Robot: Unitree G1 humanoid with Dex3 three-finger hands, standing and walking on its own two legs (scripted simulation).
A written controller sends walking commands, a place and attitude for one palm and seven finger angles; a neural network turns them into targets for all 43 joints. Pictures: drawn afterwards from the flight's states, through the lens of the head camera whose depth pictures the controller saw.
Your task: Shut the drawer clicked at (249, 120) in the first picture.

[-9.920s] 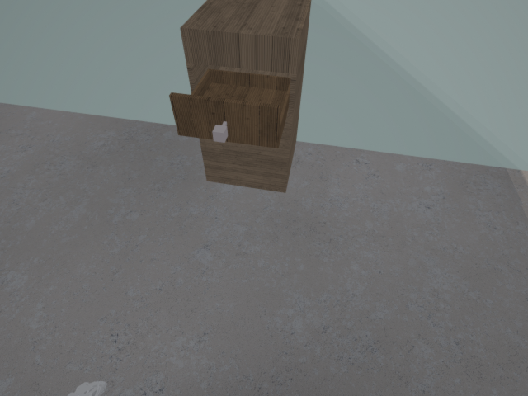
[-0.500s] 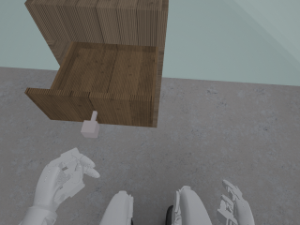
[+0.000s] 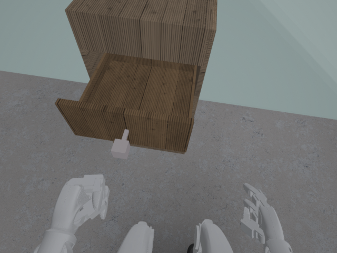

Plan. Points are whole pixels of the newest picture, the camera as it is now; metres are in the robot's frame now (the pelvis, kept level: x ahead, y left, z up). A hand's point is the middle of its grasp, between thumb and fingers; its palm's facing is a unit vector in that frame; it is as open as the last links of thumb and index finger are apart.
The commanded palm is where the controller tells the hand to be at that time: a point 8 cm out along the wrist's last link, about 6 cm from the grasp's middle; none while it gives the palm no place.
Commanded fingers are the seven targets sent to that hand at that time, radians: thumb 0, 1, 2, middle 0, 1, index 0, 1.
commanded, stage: raise the hand and make a fist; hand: left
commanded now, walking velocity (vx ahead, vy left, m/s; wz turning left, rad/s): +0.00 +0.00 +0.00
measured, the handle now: (123, 142) +0.42 +0.16 -0.08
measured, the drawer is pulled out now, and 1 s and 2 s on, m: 0.24 0.24 0.24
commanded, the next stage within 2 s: bring the fist close to the handle in 0.52 s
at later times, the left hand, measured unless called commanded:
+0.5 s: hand (112, 202) +0.22 +0.13 +0.03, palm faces -0.10 -0.99 -0.02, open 3.3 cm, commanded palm +0.20 +0.19 +0.03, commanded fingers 0.00 0.90 0.90 -1.40 -1.60 -1.40 -1.60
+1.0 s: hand (118, 193) +0.25 +0.13 -0.01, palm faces -0.13 -0.99 -0.05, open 3.3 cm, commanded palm +0.24 +0.19 -0.01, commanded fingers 0.00 0.90 0.90 -1.40 -1.60 -1.40 -1.60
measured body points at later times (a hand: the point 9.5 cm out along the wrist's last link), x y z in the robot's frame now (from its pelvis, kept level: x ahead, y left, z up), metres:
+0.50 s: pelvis +0.02 -0.01 -0.01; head +0.13 +0.01 +0.43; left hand +0.22 +0.19 +0.03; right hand +0.22 -0.23 -0.08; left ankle +0.02 +0.10 -0.61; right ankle +0.07 -0.13 -0.61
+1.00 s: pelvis +0.01 -0.02 -0.03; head +0.12 -0.01 +0.40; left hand +0.25 +0.19 +0.00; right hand +0.20 -0.26 -0.11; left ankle +0.02 +0.10 -0.61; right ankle +0.07 -0.13 -0.61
